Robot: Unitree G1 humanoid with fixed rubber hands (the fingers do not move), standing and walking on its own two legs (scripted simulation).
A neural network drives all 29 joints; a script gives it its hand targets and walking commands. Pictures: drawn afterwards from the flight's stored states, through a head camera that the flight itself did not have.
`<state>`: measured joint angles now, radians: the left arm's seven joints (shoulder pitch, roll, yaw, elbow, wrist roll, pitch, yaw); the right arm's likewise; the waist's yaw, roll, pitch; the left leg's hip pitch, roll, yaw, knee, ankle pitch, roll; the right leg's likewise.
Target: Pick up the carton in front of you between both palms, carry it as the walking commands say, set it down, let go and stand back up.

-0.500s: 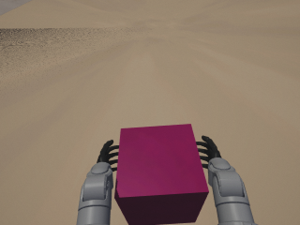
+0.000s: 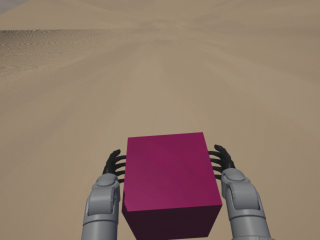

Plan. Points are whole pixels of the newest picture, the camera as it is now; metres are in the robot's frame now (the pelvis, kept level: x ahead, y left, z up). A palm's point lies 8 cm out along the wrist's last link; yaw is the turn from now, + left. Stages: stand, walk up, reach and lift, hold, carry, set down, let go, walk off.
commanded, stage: hold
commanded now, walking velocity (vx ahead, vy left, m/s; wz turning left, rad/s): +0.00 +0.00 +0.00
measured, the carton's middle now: (169, 189) +0.30 +0.01 -0.05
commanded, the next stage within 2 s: set down in 0.22 s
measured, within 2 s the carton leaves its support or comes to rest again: neither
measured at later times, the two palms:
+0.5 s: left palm (120, 165) +0.33 +0.13 +0.03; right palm (234, 176) +0.29 -0.16 +0.03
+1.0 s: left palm (133, 187) +0.37 +0.13 -0.17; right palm (217, 187) +0.36 -0.17 -0.17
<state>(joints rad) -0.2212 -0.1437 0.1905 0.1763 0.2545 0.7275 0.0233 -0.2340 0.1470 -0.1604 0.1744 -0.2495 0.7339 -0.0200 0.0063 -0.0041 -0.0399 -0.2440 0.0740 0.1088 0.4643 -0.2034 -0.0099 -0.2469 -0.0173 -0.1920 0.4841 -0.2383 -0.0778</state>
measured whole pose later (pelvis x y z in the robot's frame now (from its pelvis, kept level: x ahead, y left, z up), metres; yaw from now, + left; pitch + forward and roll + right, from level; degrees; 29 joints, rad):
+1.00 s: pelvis -0.04 +0.05 -0.09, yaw -11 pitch +30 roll +2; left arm -0.60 -0.24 0.48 0.41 0.23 0.18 0.13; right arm -0.78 0.01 -0.34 0.63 -0.28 0.19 0.08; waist 0.03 0.01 0.01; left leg -1.19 -0.05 0.00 1.07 -0.39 0.00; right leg -1.26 0.02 0.03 1.06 -0.32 -0.01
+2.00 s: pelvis -0.09 +0.04 -0.33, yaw -6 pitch +44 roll +8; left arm -1.20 -0.09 0.66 0.59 0.15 0.30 0.16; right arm -1.52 -0.26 -0.15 1.04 -0.19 0.30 0.00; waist 0.09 -0.02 0.16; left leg -2.12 -0.06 0.03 1.93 -0.59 -0.07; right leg -2.24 0.05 0.03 1.94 -0.47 -0.06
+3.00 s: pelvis -0.09 +0.04 -0.41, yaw -4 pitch +35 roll +8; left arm -1.39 0.03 0.64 0.83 0.09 0.25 0.08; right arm -1.69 -0.38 -0.16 1.20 -0.20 0.25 0.11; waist 0.10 0.04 0.40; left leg -2.19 -0.12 0.04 2.19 -0.64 -0.09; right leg -2.31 0.00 0.03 2.22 -0.53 -0.08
